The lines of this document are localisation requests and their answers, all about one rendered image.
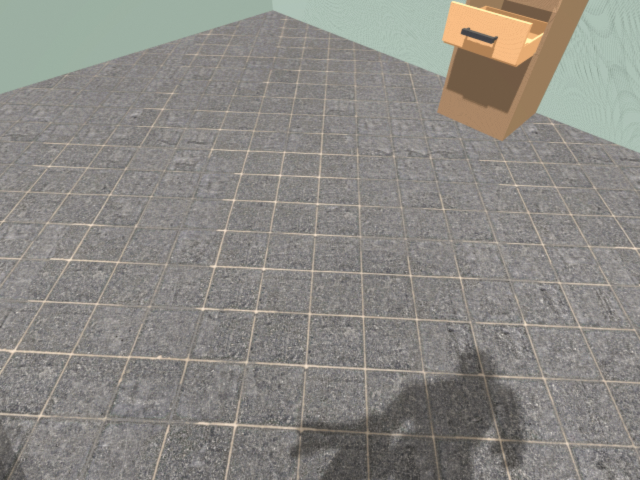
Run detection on cabinet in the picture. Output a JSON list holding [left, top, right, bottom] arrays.
[[437, 0, 589, 141]]

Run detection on drawer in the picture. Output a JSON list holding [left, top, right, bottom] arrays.
[[442, 1, 548, 67]]

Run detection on handle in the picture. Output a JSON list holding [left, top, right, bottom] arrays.
[[461, 28, 498, 44]]

